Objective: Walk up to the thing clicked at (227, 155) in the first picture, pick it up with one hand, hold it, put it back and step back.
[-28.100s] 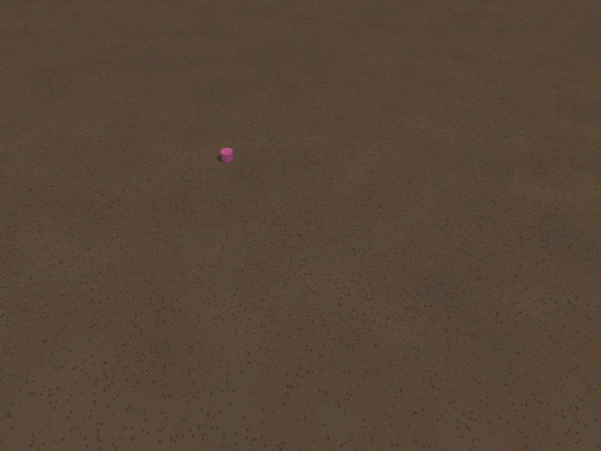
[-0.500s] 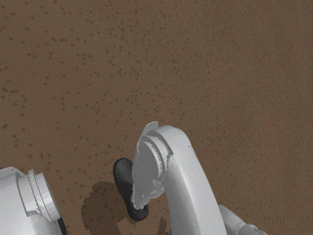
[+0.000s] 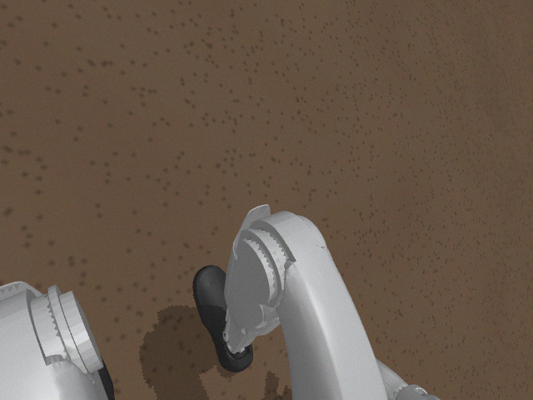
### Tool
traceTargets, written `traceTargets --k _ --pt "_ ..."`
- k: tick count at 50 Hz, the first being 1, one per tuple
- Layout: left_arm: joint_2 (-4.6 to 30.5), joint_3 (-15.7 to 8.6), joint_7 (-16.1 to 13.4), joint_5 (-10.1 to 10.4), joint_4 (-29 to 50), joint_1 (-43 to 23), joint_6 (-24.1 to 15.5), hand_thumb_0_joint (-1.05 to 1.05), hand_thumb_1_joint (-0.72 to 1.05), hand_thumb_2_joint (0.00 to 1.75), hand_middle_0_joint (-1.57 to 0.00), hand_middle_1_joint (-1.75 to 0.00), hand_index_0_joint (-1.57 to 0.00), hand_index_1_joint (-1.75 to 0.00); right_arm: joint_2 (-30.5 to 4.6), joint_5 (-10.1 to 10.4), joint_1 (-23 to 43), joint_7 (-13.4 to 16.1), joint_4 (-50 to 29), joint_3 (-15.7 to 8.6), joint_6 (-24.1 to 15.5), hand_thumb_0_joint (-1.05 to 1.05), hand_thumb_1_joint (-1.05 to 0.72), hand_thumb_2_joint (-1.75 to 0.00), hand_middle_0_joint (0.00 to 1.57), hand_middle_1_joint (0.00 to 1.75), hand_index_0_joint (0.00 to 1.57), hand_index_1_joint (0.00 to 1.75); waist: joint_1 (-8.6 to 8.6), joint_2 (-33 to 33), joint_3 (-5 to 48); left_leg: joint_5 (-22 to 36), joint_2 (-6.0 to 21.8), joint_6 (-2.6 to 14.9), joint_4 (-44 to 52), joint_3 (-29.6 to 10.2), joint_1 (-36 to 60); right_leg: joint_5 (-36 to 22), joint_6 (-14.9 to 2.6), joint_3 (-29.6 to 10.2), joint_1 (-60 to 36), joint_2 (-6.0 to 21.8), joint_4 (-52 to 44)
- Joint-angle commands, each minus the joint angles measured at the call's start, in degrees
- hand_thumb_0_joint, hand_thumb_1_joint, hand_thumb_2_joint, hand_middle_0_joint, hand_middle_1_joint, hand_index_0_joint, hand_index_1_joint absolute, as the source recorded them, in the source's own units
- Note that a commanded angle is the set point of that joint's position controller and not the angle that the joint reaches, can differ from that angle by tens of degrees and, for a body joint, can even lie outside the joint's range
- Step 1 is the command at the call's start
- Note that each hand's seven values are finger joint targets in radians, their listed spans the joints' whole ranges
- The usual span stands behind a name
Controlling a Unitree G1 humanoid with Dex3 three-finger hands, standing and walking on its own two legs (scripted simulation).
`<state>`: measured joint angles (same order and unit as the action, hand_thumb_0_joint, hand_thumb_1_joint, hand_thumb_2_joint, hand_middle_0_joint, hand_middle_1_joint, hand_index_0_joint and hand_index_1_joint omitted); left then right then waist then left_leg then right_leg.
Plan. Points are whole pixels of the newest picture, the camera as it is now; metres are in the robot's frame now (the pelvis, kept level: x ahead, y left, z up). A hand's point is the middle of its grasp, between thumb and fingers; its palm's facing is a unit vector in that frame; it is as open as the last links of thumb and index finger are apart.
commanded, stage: close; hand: left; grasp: from above
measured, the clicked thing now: out of the picture +0.43 +0.36 -0.28
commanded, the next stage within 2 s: settle in 0.54 s
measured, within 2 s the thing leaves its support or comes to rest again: leaves its support in 0.92 s
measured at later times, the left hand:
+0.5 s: hand out of the picture +0.43 +0.36 -0.26, palm faces -0.44 -0.16 -0.88, open 8.8 cm
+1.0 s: hand out of the picture +0.42 +0.37 -0.24, palm faces -0.43 -0.17 -0.89, open 8.6 cm
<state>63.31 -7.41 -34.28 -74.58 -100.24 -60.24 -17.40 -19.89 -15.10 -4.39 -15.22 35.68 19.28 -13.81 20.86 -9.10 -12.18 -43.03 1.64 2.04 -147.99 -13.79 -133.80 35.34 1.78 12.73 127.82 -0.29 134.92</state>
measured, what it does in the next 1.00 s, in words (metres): stands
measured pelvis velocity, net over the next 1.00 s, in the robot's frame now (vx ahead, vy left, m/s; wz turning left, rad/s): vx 0.00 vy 0.00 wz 0.01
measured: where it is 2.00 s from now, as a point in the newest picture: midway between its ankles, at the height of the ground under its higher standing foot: (169, 375)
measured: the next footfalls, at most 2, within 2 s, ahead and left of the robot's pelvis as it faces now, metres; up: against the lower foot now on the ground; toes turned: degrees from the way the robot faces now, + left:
none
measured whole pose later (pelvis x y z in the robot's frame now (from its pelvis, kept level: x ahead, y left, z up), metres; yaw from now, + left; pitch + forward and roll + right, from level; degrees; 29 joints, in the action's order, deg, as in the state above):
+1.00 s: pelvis +0.00 +0.00 +0.00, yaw +1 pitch +29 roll -16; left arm 60.3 -11.1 -30.4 -74.7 -91.7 -55.7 -15.9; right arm -20.0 -14.1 -6.7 -14.8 36.5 15.6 -12.2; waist 19.2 -7.0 -8.5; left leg -43.1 1.1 1.9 -146.9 -13.0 -134.6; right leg 36.2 1.5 12.2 128.6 0.2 134.5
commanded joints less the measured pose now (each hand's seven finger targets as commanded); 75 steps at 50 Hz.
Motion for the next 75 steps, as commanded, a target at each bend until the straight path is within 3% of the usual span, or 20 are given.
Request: traceTargets --k 1,5,9,17,22,28,30,31,35,42,45,46,47,50,57,58,59,61,65,75 --pt "12.57 0.47 -2.46 -0.4 3.21 -10.06 -0.34 0.0 0.16 0.66 -0.49 -0.93 -0.55 -0.86 -19.74 0.53 -9.63 0.74 0.94 -5.62 0.21 0.0 -0.9 -0.9 0.2 0.3 0.2 0.3 3.17 30.72 35.19 13.12 1.24 -1.76 17.31 2.84 25.43 -11.37 -2.53 3.1 -19.86 -3.63 -9.63" --pt "12.55 -0.27 -3.3 -0.62 4.48 -11.03 -0.27 0.0 0.21 0.66 -0.52 -0.92 -0.58 -0.85 -19.83 0.26 -10.4 0.77 1.53 -5.78 -0.04 0.0 -0.89 -0.9 0.2 0.3 0.2 0.3 2.91 30.54 36.11 13.87 1.18 -1.75 17.46 2.68 26.05 -11.59 -2.5 3.54 -18.92 -3.57 -9.44" --pt "10.56 1.26 -3.56 -0.87 3.19 -11.27 0.28 0.0 0.28 0.61 -0.56 -0.9 -0.63 -0.83 -20.21 0.08 -10.23 0.37 1.26 -5.68 -0.61 0.0 -0.89 -0.9 0.2 0.3 0.2 0.3 4.22 29.6 34.84 14.51 1.44 -1.94 17.44 1.76 26.81 -12.39 -2.25 4.04 -18.01 -3.45 -8.9" --pt "11.71 1.77 -3.15 -0.79 1.15 -10.04 1.94 0.0 0.42 0.58 -0.68 -0.86 -0.75 -0.79 -20.56 0.25 -9.14 0.31 0.75 -5.53 -1.29 0.0 -0.89 -0.9 0.2 0.3 0.2 0.3 3.61 29.44 32.8 11.97 1.28 -1.87 17.73 2.55 25.33 -10.77 -2.24 3.04 -18.89 -3.15 -9.48" --pt "12.32 0.76 -2.58 0.62 3.76 -11.44 2.05 0.0 0.52 0.65 -0.76 -0.86 -0.82 -0.8 -20.71 0.64 -9.76 0.21 1.2 -5.85 -1.27 0.0 -0.9 -0.9 0.2 0.3 0.2 0.3 3.17 29.89 36.67 15.53 1.39 -1.94 17.42 2.12 26.91 -13.43 -2.23 3.06 -20.35 -3.3 -9.39" --pt "12.35 0.61 -2.02 0.93 2.88 -10.74 1.98 0.0 0.6 0.59 -0.83 -0.83 -0.89 -0.76 -20.24 0.54 -10.45 0.35 0.67 -5.57 -0.81 0.0 -0.9 -0.9 0.2 0.3 0.2 0.3 3.27 28.51 36.34 15.07 1.18 -1.5 16.95 2.75 25.53 -13.15 -2.19 2.97 -21.16 -3.43 -9.97" --pt "13.27 -0.26 -1.91 1.1 3.28 -9.63 1.78 0.0 0.64 0.62 -0.86 -0.83 -0.92 -0.77 -20.4 0.8 -10.15 0.7 0.85 -5.97 -0.38 0.0 -0.9 -0.9 0.2 0.3 0.2 0.3 2.06 30.46 37.13 15.4 1.18 -1.84 17.69 2.7 26.37 -12.8 -2.5 3.05 -21.06 -3.48 -9.88" --pt "12.24 0.9 -1.63 0.7 2.21 -9.6 1.93 0.0 0.65 0.63 -0.87 -0.83 -0.93 -0.77 -19.92 0.49 -10.3 0.66 0.52 -5.49 -0.46 0.0 -0.9 -0.9 0.2 0.3 0.2 0.3 3.19 29.69 35.45 14.48 1.23 -1.69 17.32 2.91 25.83 -12.41 -2.37 2.86 -20.98 -3.41 -9.77" --pt "12.12 0.29 -1.09 1.19 2.47 -8.72 1.77 0.0 0.64 0.69 -0.91 -0.87 -0.98 -0.8 -20.26 0.63 -10.21 0.77 0.57 -5.96 0.04 0.0 -0.91 -0.9 0.2 0.3 0.2 0.3 2.51 31.25 36.18 14.91 1.31 -2.19 18.46 2.09 27.34 -12.15 -2.59 3.42 -19.56 -3.35 -9.3" --pt "15.77 -3.32 0.22 0.97 11.92 -11.19 1.92 0.0 0.7 0.69 -0.98 -0.81 -1.03 -0.76 -19.85 1.14 -11.58 1.09 0.91 -7.61 1.38 0.0 -0.91 -0.9 0.2 0.3 0.2 0.3 0.46 36.12 42.4 17.81 0.99 -2.37 18.48 3.29 29.91 -13.93 -3.16 2.7 -20.56 -3.15 -9.16" --pt "14.47 -3.93 0.7 0.33 14.37 -11.11 1.54 0.0 0.74 0.69 -1.01 -0.8 -1.06 -0.75 -19.73 1.12 -12.23 0.9 1.09 -8.69 1.59 0.0 -0.91 -0.9 0.2 0.3 0.2 0.3 0.99 37.06 41.52 18.05 1.04 -2.79 18.76 3.09 31.19 -13.49 -3.27 2.91 -17.76 -2.83 -8.4" --pt "14.61 -4.69 0.75 0.55 16.04 -10.19 1.47 0.0 0.74 0.7 -1.01 -0.8 -1.07 -0.75 -19.32 1.36 -12.16 0.94 1.41 -9.21 1.69 0.0 -0.91 -0.9 0.2 0.3 0.2 0.3 -0.31 37.94 43.63 18.31 0.98 -2.85 19.07 3.34 31.95 -13.73 -3.44 2.59 -18.68 -2.99 -8.45" --pt "13.63 -4.56 1.19 0.4 16.03 -9.56 1.58 0.0 0.76 0.7 -1.02 -0.8 -1.07 -0.75 -19.24 1.53 -12.18 0.79 1.38 -9.63 1.67 0.0 -0.91 -0.9 0.2 0.3 0.2 0.3 0.28 37.64 42.43 18.67 0.9 -2.83 18.49 3.6 31.51 -13.86 -3.48 2.68 -17.42 -2.81 -8.41" --pt "11.89 -5.53 2.18 1.61 22.59 -8.53 1.62 0.0 0.8 0.71 -1.05 -0.81 -1.1 -0.76 -18.66 2.33 -13.37 0.68 2.17 -11.9 2.13 0.0 -0.9 -0.9 0.2 0.3 0.2 0.3 -1.5 40.51 47.37 20.33 0.68 -3.06 19.42 4.29 34.4 -14.46 -3.67 2.07 -17.38 -2.58 -8.52" --pt "3.17 -2.55 7.08 4.06 24.14 -7.48 4.03 0.0 0.78 0.72 -1.04 -0.79 -1.08 -0.75 -17.83 4.61 -16.14 0.25 3.61 -16.25 4.09 0.0 -0.9 -0.9 0.2 0.3 0.2 0.3 -2.04 35.66 47.33 18.78 -0.02 -2.11 20.8 5.69 30.86 -13.43 -3.71 0.58 -14.73 -1.96 -10.5" --pt "-1.09 0.86 8.19 4.68 27.55 -10.78 3.94 0.0 0.77 0.69 -1.03 -0.78 -1.08 -0.73 -16.89 5.05 -15.07 0.15 2.1 -16.02 4.14 0.0 -0.9 -0.9 0.2 0.3 0.2 0.3 -1.81 35.16 47.29 17.17 -0.31 -1.81 21.35 5.89 30.09 -12.62 -3.77 0.25 -14.59 -1.83 -11.35" --pt "1.5 -1.51 8.63 4.37 22.76 -7.19 4.66 0.0 0.78 0.69 -1.04 -0.78 -1.09 -0.73 -17.62 5.23 -16.27 0.44 3.51 -16.63 4.6 0.0 -0.9 -0.9 0.2 0.3 0.2 0.3 -2.48 32.48 46.71 16.44 -0.3 -1.71 21.89 5.65 29.48 -12.19 -3.71 0.31 -14.81 -1.7 -11.41" --pt "-0.45 1.23 10.51 4.91 29.03 -11.45 4.03 0.0 0.79 0.69 -1.05 -0.78 -1.1 -0.73 -16.1 5.79 -15.56 0.62 2.71 -16.45 5.29 0.0 -0.9 -0.9 0.2 0.3 0.2 0.3 -3.28 31.58 47.85 14.34 -0.69 -1.2 22.39 6.44 28.09 -10.74 -3.73 -0.58 -15.17 -1.71 -12.25" --pt "2.98 -1.37 12.29 4.47 25.23 -9.06 4.08 0.0 0.84 0.68 -1.08 -0.8 -1.13 -0.74 -15.97 6.34 -16.27 1.31 2.34 -16.86 6.48 0.0 -0.9 -0.9 0.2 0.3 0.2 0.3 -4.16 26.91 49.49 14.04 -1.52 -0.36 21.85 7.91 25.35 -10.45 -3.42 -1.78 -19.38 -1.44 -13.21" --pt "3.8 -1.78 13.96 3.23 28.16 -12.22 2.92 0.0 0.79 0.63 -1.04 -0.77 -1.1 -0.72 -13.36 6.9 -15.87 3.47 2.41 -17.59 9.16 0.0 -0.9 -0.9 0.2 0.3 0.2 0.3 -5.94 27.98 52.25 13.26 -2.26 -0.3 23.34 10.27 26.53 -8.63 -3.99 -3.9 -20.97 -1.32 -15.12"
